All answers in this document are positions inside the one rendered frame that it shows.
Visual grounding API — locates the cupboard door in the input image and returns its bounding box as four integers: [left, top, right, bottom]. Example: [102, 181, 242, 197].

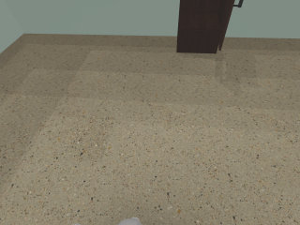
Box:
[218, 0, 235, 51]

